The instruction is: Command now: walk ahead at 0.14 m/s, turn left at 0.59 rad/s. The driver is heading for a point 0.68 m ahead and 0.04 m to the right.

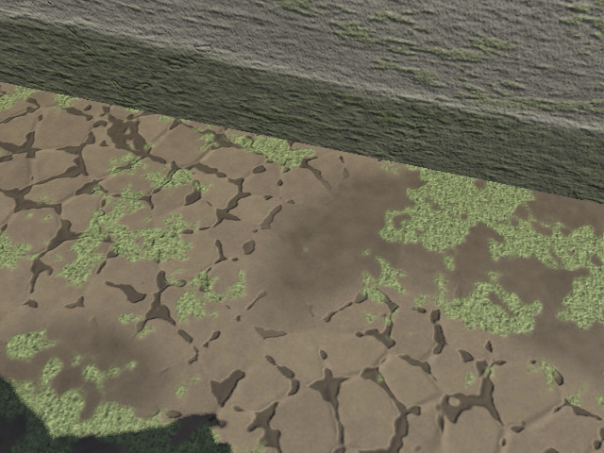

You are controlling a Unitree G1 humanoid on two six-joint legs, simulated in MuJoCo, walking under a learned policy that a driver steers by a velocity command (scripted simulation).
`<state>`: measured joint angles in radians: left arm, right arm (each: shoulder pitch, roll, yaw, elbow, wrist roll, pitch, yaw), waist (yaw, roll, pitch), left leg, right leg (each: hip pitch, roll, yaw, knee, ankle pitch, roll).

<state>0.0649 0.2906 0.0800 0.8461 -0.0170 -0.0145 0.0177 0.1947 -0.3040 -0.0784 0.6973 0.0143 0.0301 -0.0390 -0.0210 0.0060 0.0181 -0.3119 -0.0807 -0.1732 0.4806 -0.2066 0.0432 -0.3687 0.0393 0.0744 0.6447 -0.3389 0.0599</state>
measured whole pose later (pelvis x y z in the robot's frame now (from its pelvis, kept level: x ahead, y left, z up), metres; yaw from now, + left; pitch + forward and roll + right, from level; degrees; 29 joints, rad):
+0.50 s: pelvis +0.14 +0.05 -0.01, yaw +6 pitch +3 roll +0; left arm 0.42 0.30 0.06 0.90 -0.02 -0.06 -0.01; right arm 0.08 -0.28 -0.05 0.63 0.02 -0.07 0.02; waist 0.09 -0.01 0.01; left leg -0.43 0.01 0.03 0.54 -0.15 0.04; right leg -0.07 -0.08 0.01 0.54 -0.44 0.03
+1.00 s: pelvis +0.40 +0.07 -0.02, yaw +1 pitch +3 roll +1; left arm 0.05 0.27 0.03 0.68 -0.02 -0.07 -0.07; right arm 0.39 -0.30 -0.07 0.82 0.01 -0.05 -0.01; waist -0.07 -0.02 0.02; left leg 0.12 0.00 0.13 0.33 -0.46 -0.01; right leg -0.54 0.00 -0.04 0.54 -0.05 -0.10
